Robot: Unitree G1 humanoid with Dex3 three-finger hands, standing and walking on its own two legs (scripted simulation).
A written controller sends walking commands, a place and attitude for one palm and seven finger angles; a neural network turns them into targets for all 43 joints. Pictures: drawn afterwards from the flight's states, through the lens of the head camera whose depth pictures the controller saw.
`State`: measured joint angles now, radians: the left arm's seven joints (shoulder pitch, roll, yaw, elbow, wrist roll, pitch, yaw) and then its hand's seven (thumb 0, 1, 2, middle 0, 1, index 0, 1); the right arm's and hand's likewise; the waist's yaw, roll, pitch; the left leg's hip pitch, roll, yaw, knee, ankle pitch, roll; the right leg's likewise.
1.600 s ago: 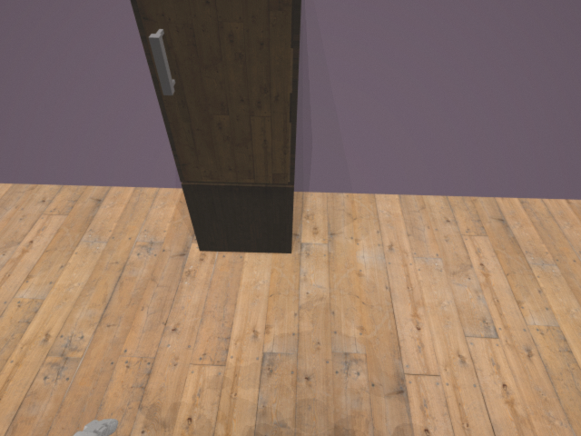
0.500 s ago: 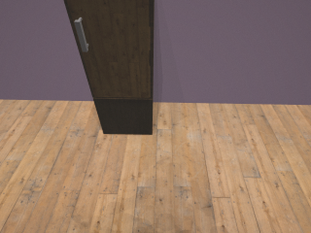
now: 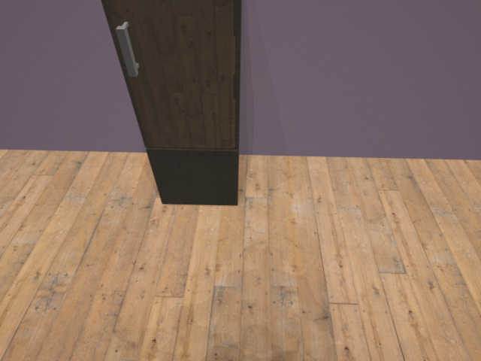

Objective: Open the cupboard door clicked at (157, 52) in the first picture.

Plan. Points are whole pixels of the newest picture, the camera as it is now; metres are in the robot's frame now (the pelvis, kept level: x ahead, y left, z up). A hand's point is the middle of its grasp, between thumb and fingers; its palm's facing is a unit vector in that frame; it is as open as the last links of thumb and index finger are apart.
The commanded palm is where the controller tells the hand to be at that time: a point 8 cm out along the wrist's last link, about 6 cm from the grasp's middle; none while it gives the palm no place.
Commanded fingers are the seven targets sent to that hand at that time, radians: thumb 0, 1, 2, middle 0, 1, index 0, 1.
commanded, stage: walk to a spot facing it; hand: left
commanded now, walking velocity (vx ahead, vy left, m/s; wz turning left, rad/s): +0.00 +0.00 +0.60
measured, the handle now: (129, 49) +0.94 +0.40 +0.07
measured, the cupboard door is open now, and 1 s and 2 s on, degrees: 0 0 0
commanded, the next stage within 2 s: turn to face it in 1.46 s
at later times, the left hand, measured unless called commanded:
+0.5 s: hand out of the picture -0.01 +0.26 -0.19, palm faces +0.25 -0.94 -0.22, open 7.4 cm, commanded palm none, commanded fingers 0.00 0.90 0.90 -0.20 -0.30 -0.20 -0.30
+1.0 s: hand out of the picture -0.05 +0.21 -0.15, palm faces +0.53 -0.79 -0.30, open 7.4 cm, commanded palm none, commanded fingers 0.00 0.90 0.90 -0.20 -0.30 -0.20 -0.30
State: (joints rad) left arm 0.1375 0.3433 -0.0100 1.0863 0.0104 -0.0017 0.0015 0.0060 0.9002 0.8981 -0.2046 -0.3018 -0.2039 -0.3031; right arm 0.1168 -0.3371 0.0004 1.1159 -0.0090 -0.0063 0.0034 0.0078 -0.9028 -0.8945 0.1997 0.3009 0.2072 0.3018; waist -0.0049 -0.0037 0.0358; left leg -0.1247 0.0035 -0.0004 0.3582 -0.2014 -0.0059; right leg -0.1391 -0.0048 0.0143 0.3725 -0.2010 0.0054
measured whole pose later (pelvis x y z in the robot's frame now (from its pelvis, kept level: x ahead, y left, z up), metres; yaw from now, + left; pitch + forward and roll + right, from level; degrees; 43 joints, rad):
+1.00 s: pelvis +0.00 +0.00 +0.00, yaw +32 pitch +0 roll +2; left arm 0.27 0.21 0.04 0.91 0.01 0.01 0.02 0.00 0.90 0.90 -0.20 -0.30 -0.20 -0.30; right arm 0.28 -0.27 -0.10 0.97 -0.04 0.08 0.02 0.01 -0.91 -0.89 0.20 0.30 0.20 0.30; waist -0.02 0.03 -0.02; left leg -0.53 -0.07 -0.06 1.03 -0.36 -0.03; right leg -0.14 -0.04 -0.09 0.45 -0.31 -0.02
